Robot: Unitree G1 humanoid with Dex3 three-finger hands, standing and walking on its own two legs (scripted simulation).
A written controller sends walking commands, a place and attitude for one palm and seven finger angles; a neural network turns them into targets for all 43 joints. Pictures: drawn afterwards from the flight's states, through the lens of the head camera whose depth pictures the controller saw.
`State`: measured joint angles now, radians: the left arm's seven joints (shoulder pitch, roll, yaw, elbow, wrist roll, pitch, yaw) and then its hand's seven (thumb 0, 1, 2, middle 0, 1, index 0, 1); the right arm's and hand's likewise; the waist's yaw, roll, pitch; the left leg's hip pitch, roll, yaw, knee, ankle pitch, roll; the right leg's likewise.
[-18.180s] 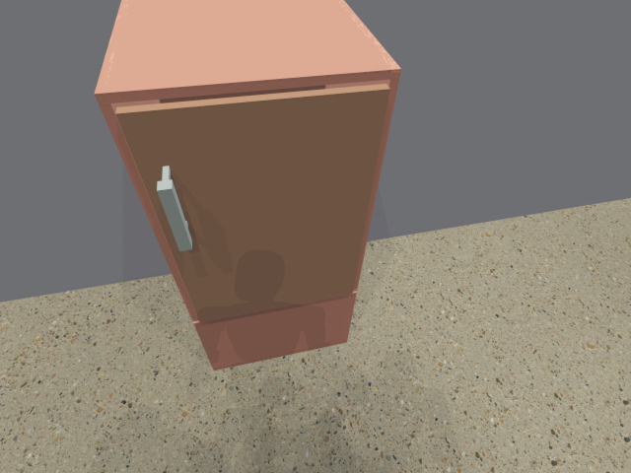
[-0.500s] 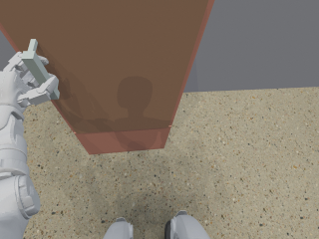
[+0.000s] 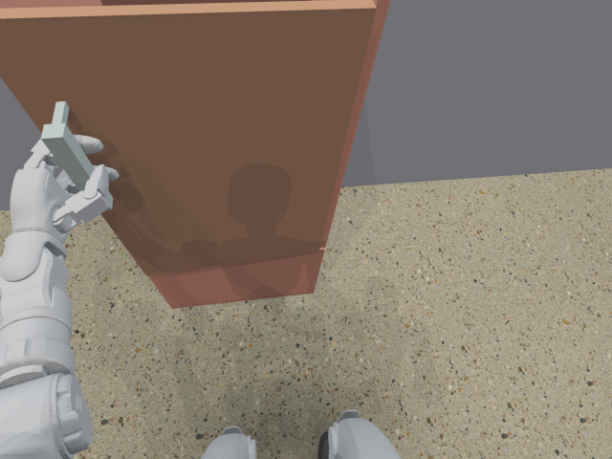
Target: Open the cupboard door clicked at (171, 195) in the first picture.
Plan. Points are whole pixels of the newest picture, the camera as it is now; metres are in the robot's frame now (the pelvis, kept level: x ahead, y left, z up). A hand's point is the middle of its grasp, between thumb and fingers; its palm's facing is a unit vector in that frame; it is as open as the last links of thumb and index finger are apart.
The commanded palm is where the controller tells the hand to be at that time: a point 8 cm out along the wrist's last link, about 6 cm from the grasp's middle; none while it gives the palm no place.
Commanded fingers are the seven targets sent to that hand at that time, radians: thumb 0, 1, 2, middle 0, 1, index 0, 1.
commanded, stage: pull the door open along its arc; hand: left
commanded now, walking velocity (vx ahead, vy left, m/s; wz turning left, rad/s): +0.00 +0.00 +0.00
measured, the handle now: (83, 160) +0.49 +0.28 +0.06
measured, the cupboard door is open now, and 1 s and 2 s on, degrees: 3 43 43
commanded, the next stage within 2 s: open thumb and fingers to let go in 0.64 s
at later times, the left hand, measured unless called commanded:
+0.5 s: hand (167, 312) +0.28 +0.14 +0.07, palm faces +0.48 -0.88 +0.03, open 6.2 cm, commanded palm +0.20 +0.19 +0.06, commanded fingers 0.00 0.90 0.90 -0.40 -1.35 -0.40 -1.35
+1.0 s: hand (215, 346) +0.24 +0.09 +0.07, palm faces +0.52 -0.85 -0.04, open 7.4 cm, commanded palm +0.19 +0.13 +0.06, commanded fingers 0.00 -0.08 0.48 -0.33 -1.25 -0.33 -1.25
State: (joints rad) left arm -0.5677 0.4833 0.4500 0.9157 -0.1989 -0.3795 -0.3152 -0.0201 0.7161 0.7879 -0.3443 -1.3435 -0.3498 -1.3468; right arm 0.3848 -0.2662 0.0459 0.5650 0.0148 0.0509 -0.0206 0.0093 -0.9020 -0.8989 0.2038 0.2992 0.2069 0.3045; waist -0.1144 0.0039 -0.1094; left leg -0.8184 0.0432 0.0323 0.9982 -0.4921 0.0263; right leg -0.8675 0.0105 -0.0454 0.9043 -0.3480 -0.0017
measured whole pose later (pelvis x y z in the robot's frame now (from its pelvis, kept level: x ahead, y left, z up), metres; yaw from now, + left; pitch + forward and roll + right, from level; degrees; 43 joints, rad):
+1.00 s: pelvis +0.02 -0.06 +0.00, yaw +5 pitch +10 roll +1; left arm 0.40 -0.04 -0.13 -0.12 0.04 -0.27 0.46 0.00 0.45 0.71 -0.35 -1.31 -0.36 -1.31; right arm 0.23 -0.20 0.01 0.53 -0.07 -0.03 -0.02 0.02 -0.90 -0.90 0.20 0.30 0.20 0.30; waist 0.01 0.03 -0.13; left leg -0.64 0.02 -0.05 0.96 -0.50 -0.05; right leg -0.70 -0.01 -0.12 0.97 -0.45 -0.07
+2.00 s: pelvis -0.01 +0.00 +0.00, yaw +4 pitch +9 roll -1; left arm 0.49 0.08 -0.19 -0.24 -0.06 -0.27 0.02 -0.02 -0.51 0.30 -0.14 -0.32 -0.11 -0.32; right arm 0.28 -0.23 0.04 0.41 -0.01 -0.11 -0.02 0.02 -0.90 -0.90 0.20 0.30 0.21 0.30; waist 0.01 0.03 -0.10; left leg -0.67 -0.01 0.00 1.04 -0.52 0.03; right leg -0.72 -0.04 -0.07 0.99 -0.42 0.00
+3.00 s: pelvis +0.00 -0.02 -0.03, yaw +4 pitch +12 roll -2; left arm 0.74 0.22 0.13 -0.34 -0.27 -0.36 -0.24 -0.02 -0.50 0.30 -0.15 -0.30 -0.15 -0.30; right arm 0.25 -0.22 0.00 0.40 0.03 -0.11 -0.07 0.02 -0.90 -0.90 0.20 0.30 0.21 0.30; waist 0.04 0.03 -0.14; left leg -0.80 0.02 -0.05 1.17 -0.58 -0.01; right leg -0.83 -0.01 -0.12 1.10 -0.48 -0.03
